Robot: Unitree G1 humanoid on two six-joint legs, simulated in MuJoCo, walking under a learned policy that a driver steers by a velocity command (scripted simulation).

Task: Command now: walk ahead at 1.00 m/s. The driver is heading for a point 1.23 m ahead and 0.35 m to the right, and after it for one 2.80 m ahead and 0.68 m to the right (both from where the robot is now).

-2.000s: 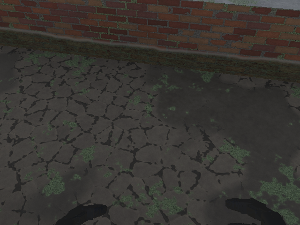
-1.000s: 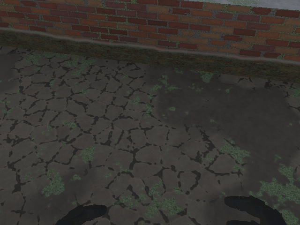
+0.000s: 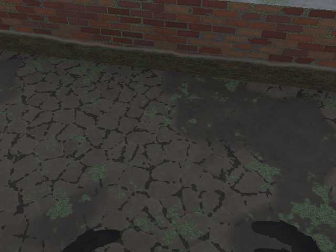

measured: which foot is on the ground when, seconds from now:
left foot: down 0.00-1.00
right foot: down 0.00-1.00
